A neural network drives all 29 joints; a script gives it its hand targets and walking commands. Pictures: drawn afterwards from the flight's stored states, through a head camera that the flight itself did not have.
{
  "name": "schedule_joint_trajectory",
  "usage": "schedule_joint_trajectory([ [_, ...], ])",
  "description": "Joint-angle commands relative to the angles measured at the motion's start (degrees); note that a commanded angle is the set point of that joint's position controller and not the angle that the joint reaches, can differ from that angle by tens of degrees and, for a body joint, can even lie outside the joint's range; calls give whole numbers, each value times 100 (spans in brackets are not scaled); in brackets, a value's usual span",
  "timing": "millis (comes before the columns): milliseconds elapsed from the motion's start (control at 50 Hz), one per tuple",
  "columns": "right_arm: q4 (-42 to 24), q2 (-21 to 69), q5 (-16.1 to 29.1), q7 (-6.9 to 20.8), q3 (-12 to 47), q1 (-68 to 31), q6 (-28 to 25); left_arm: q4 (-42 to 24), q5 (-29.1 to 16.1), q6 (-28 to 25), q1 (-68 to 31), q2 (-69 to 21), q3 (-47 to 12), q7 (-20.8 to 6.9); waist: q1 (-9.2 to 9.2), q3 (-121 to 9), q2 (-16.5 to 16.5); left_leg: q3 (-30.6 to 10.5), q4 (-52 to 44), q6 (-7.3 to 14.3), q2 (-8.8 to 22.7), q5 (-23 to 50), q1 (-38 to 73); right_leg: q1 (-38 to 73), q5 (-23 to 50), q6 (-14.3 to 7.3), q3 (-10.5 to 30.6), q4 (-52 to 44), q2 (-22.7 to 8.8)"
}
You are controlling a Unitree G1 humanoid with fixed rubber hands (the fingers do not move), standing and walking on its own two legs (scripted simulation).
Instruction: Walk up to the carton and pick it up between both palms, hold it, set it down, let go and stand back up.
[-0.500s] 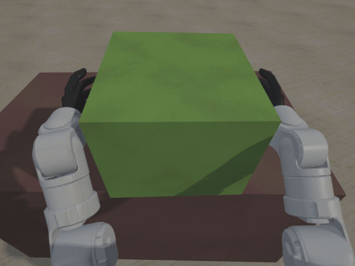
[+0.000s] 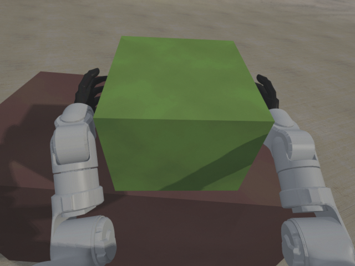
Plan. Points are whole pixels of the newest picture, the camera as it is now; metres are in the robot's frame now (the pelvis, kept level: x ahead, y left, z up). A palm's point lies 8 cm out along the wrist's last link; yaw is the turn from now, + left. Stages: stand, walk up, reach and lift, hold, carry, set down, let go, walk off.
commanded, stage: hold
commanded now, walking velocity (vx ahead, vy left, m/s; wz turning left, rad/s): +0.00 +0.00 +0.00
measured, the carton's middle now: (178, 111) +0.41 -0.01 +0.19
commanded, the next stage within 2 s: none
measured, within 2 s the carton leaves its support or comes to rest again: neither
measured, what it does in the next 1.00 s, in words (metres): stands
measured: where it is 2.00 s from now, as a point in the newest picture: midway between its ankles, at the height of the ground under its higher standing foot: outside the picture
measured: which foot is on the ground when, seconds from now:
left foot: down 0.00-1.00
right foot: down 0.00-1.00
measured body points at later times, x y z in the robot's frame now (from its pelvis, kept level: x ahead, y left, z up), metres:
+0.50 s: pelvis -0.02 +0.00 +0.00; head -0.05 +0.03 +0.45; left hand +0.38 +0.18 +0.23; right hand +0.37 -0.19 +0.22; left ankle +0.01 +0.13 -0.75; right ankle -0.01 -0.11 -0.75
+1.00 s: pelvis -0.01 +0.01 +0.00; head -0.05 +0.04 +0.45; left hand +0.38 +0.18 +0.23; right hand +0.36 -0.19 +0.22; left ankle +0.01 +0.13 -0.75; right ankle -0.01 -0.11 -0.75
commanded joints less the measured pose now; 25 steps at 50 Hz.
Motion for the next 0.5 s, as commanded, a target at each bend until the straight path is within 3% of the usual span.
schedule_joint_trajectory([
  [0,-1926,1691,618,294,1371,-3312,-464,-1526,-1037,-503,-2893,-1853,-2293,-653,-167,-2308,533,250,263,-117,-490,2187,831,669,2486,171,-34,430,193],
  [100,-2231,1695,484,373,1573,-3551,-577,-1711,-1181,-655,-3111,-1871,-2553,-426,-68,-2454,563,257,290,-185,-436,2119,1025,295,2044,132,-144,413,291],
  [200,-1428,1586,191,656,1355,-3783,-635,-878,-1130,-591,-3218,-1961,-2501,-191,82,-1738,460,337,2,-172,-284,688,532,-274,487,77,-206,246,272],
  [260,-1045,1628,85,747,1159,-3998,-678,-448,-1111,-558,-3344,-1960,-2330,-163,104,-1675,365,399,-78,-91,-267,197,233,-306,80,94,-184,216,235],
  [340,-864,1711,-7,769,965,-4222,-705,-254,-1108,-630,-3604,-1949,-2207,-220,40,-2080,336,429,23,-2,-349,345,191,-139,271,116,-139,248,219],
  [480,-977,1811,48,635,976,-4094,-639,-374,-1021,-729,-3622,-1889,-2185,-390,-68,-2507,420,334,174,51,-463,1135,278,409,1349,135,-73,384,192],
])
